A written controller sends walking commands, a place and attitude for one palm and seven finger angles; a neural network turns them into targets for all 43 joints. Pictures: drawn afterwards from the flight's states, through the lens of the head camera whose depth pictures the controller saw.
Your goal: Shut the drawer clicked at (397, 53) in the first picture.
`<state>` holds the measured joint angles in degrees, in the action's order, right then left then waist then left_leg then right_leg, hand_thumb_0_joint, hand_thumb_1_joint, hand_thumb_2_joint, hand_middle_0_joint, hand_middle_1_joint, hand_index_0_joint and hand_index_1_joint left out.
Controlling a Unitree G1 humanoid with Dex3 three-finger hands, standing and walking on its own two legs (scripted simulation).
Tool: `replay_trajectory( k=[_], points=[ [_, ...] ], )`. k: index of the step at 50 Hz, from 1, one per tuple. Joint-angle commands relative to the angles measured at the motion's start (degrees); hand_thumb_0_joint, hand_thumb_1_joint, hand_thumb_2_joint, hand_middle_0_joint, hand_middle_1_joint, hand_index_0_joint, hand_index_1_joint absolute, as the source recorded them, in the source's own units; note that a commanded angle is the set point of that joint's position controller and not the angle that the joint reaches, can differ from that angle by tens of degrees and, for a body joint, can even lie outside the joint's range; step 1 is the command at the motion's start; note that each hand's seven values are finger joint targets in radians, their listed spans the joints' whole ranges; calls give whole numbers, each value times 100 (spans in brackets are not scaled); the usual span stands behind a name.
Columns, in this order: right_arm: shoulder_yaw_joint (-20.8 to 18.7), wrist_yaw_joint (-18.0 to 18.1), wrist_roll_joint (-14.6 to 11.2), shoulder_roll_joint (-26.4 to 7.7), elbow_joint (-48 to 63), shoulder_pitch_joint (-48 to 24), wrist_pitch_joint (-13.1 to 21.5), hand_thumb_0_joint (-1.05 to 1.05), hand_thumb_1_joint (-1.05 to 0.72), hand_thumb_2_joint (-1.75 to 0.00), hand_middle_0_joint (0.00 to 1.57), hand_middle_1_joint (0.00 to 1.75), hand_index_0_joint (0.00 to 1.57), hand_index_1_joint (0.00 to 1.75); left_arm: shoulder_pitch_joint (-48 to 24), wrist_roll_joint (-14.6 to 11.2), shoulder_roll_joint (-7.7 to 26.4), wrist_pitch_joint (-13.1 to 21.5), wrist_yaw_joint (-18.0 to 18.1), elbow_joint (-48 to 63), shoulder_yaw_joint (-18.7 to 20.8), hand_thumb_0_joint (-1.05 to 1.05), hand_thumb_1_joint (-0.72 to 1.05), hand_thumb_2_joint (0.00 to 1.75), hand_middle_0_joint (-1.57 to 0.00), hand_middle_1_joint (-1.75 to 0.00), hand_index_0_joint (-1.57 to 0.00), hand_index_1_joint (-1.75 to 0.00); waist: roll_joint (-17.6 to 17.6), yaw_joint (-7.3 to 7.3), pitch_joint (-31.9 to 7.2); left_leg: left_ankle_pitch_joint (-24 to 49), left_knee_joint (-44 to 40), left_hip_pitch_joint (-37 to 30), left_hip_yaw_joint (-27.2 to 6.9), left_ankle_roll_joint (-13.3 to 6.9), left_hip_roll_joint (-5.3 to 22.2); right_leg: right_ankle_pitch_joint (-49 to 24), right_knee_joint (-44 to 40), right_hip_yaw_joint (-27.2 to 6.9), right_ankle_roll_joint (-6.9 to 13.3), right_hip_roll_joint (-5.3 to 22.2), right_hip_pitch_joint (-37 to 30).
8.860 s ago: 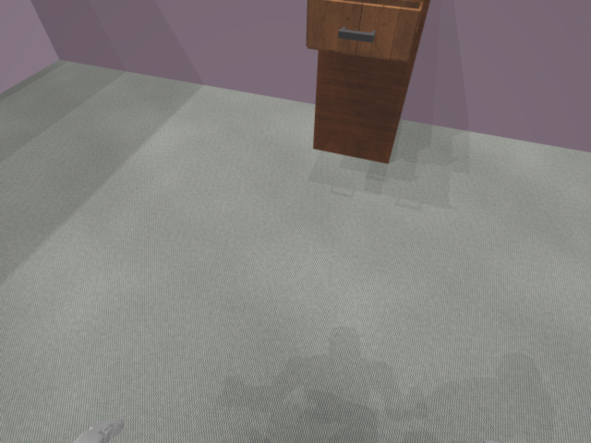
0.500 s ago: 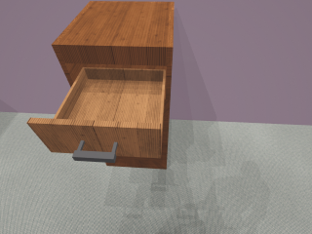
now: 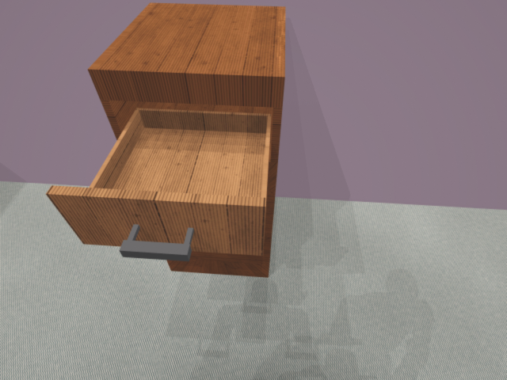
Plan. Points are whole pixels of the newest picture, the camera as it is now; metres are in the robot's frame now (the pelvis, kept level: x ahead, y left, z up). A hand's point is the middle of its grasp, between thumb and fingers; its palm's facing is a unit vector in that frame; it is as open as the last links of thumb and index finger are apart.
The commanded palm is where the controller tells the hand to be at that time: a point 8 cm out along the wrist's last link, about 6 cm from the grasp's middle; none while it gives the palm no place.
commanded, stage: look again from close up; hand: left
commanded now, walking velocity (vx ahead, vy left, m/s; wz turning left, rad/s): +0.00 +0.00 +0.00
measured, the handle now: (159, 240) +0.35 +0.19 +0.00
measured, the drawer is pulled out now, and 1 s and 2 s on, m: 0.29 0.29 0.29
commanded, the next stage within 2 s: raise the hand and make a fist in 0.38 s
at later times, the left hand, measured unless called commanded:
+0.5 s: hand out of the picture +0.05 +0.21 -0.17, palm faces -0.02 -0.98 -0.21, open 7.4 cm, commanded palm +0.12 +0.26 -0.06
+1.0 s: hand out of the picture +0.13 +0.19 -0.01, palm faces +0.15 -0.98 -0.09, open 5.5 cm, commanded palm +0.12 +0.24 +0.00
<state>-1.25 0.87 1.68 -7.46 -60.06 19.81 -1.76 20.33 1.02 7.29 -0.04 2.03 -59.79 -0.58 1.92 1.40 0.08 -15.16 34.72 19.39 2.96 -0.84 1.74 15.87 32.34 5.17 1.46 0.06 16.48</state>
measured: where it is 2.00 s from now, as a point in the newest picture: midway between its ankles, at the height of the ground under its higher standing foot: outside the picture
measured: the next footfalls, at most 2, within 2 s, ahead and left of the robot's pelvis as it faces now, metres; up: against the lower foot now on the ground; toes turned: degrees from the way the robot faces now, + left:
none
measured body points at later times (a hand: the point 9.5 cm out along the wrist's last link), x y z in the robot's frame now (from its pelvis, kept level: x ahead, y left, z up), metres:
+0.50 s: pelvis +0.02 +0.04 +0.01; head +0.05 +0.04 +0.46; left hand +0.05 +0.26 -0.15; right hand +0.06 -0.20 -0.15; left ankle +0.03 +0.11 -0.73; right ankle +0.02 -0.11 -0.73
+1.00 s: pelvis +0.00 -0.02 -0.07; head +0.03 +0.00 +0.37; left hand +0.11 +0.25 +0.00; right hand +0.25 -0.23 -0.10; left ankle +0.03 +0.11 -0.73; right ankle +0.02 -0.10 -0.73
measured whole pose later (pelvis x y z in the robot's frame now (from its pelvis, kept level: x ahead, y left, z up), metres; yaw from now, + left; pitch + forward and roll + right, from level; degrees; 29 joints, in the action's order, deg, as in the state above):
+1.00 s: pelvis +0.00 -0.02 -0.07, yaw +3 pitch +11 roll -2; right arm -2.8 0.8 -1.3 -14.4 -29.9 7.4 15.5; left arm 37.9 -16.5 12.5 33.4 -17.0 6.0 10.5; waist 0.0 -3.6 -6.8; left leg -27.7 65.1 48.2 -2.3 0.5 2.0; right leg 30.0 62.6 8.9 3.4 0.2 43.4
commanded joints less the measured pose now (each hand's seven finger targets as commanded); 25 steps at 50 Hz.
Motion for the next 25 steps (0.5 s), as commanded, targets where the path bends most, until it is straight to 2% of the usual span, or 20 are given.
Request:
replay_trajectory(
  k=[1, 3, 5, 6, 7, 12, 17, 20, 23, 24, 25],
  points=[
    [-96, 14, -39, -363, 276, 332, 187, 0, -90, -90, 20, 30, 20, 30, -222, -2, 759, 138, 94, 476, 191, 0, 90, 90, -20, -30, -20, -30, -361, 105, 377, -128, -373, -325, -361, -33, 190, 1122, -1191, -1044, 258, 834, 931],
    [-72, 12, -31, -505, 318, 105, 224, 0, -90, -90, 20, 30, 20, 30, -76, 6, 696, 98, 91, 466, 163, 0, 90, 90, -20, -30, -20, -30, 105, -58, 645, -357, -992, 88, -647, -128, 391, 686, -807, -726, 122, 537, 559],
    [-66, 28, -50, -607, 356, -87, 264, 0, -90, -90, 20, 30, 20, 30, 65, 0, 693, 106, 85, 387, 166, 0, 90, 90, -20, -30, -20, -30, 457, -172, 626, -178, -1310, 161, -802, -195, 508, 56, -619, -532, 23, 432, 170],
    [-64, 38, -59, -638, 357, -123, 282, 0, -90, -90, 20, 30, 20, 30, 89, -3, 703, 113, 80, 356, 168, 0, 90, 90, -20, -30, -20, -30, 402, -192, 548, 7, -1348, 125, -800, -208, 532, -154, -595, -483, -10, 430, -2],
    [-46, 37, -65, -673, 341, -153, 297, 0, -90, -90, 20, 30, 20, 30, 112, 4, 706, 104, 75, 381, 137, 0, 90, 90, -20, -30, -20, -30, 202, -238, 476, 272, -1346, 54, -780, -238, 544, -298, -587, -500, -18, 421, -158],
    [-57, 37, -69, -804, 305, -236, 314, 0, -90, -90, 20, 30, 20, 30, -32, -11, 769, 105, 66, 409, 140, 0, 90, 90, -20, -30, -20, -30, -114, -179, 216, 807, -1322, -516, -646, -234, 510, -607, -625, -549, -61, 494, -223],
    [-71, 30, -79, -889, 256, -393, 304, 0, -90, -90, 20, 30, 20, 30, -150, -8, 812, 91, 60, 386, 146, 0, 90, 90, -20, -30, -20, -30, -213, -140, 104, 1002, -1347, -808, -579, -224, 513, -700, -673, -567, -102, 539, -256],
    [-72, 27, -81, -908, 227, -493, 289, 0, -90, -90, 20, 30, 20, 30, -124, -8, 789, 86, 61, 338, 140, 0, 90, 90, -20, -30, -20, -30, -219, -133, 162, 815, -1392, -858, -563, -215, 482, -686, -746, -603, -110, 580, -226],
    [-75, 30, -86, -926, 155, -544, 296, 0, -90, -90, 20, 30, 20, 30, -106, -12, 798, 88, 63, 279, 132, 0, 90, 90, -20, -30, -20, -30, -100, -143, 24, 1143, -1377, -1068, -525, -216, 499, -835, -738, -595, -127, 583, -301],
    [-40, 13, -172, -1116, 511, -666, 332, 0, -90, -90, 20, 30, 20, 30, 119, 49, 913, 97, 249, 84, 112, 0, 90, 90, -20, -30, -20, -30, -665, -206, -69, 1786, -482, -740, -481, -110, 734, -1144, -798, -706, -103, 701, -449],
    [-221, 160, -416, -1767, 2481, -514, 1153, 0, -90, -90, 20, 30, 20, 30, -4280, -947, 2492, 1274, 290, 9022, 1455, 0, 90, 90, -22, -32, -22, -32, 136, 415, -2889, 2162, -973, -2119, -675, 126, 40, -1706, -253, -70, 14, 89, -538]
  ],
)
